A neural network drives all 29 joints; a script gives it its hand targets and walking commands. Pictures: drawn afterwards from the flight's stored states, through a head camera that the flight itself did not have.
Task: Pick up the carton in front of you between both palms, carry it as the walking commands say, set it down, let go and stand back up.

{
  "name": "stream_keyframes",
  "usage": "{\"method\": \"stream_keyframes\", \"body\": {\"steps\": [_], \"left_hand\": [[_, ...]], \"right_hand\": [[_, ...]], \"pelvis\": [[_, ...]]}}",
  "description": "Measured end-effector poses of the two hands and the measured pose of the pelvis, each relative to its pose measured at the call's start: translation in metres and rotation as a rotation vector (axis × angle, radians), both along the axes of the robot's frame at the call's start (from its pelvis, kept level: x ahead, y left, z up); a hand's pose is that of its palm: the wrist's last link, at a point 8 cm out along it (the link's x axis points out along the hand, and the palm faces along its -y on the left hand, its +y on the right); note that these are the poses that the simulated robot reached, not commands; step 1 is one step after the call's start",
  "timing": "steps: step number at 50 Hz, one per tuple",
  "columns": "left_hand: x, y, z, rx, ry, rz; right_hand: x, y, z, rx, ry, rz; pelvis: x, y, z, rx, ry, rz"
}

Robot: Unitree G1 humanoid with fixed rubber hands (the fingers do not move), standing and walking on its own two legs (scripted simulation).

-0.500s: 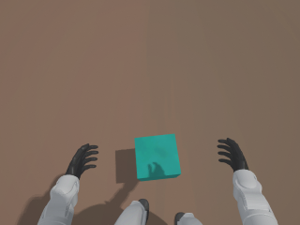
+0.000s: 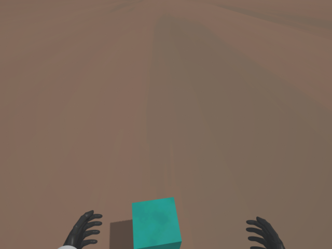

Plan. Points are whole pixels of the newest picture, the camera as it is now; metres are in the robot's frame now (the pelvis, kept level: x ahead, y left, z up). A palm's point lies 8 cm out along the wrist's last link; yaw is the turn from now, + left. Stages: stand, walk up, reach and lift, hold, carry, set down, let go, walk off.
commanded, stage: let go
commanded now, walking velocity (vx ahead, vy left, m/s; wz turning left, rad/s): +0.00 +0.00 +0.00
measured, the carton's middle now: (156, 228) +0.36 +0.06 -0.65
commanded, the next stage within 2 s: stand in 0.26 s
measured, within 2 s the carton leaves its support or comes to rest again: neither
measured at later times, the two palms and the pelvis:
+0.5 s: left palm out of the picture +0.14 +0.31 -0.09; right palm out of the picture +0.13 -0.26 -0.08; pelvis +0.01 +0.03 +0.00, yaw -1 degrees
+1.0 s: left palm out of the picture +0.13 +0.33 -0.10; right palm out of the picture +0.11 -0.26 -0.09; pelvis +0.01 +0.04 +0.00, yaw -2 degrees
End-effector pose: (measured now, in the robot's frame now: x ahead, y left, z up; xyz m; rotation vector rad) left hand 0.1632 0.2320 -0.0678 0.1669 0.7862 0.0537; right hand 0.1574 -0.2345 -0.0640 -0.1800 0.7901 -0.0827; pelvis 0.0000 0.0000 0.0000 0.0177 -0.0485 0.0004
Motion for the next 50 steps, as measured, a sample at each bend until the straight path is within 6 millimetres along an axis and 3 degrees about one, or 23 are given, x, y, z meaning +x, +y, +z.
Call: {"method": "stream_keyframes", "body": {"steps": [6,14,21,26,50], "left_hand": [[-0.002,0.002,0.000,0.007,0.012,0.001],[-0.004,0.024,0.003,0.069,0.026,0.045],[-0.013,0.061,-0.015,0.148,0.044,0.056],[-0.021,0.075,-0.025,0.163,0.097,0.050],[-0.034,0.095,-0.033,0.206,0.201,0.028]], "right_hand": [[0.002,0.006,0.000,0.005,0.003,0.005],[0.000,0.015,-0.008,-0.022,0.005,0.002],[-0.017,-0.014,-0.015,-0.168,0.091,-0.031],[-0.024,-0.029,-0.011,-0.219,0.122,-0.065],[-0.046,-0.028,-0.023,-0.212,0.215,-0.103]], "pelvis": [[-0.001,0.003,-0.001,-0.001,-0.029,-0.002],[0.000,0.013,-0.003,-0.008,-0.022,0.005],[0.002,0.021,-0.006,-0.018,0.030,-0.008],[0.006,0.027,-0.005,-0.021,0.041,-0.016],[0.007,0.037,0.000,-0.017,0.022,-0.033]]}}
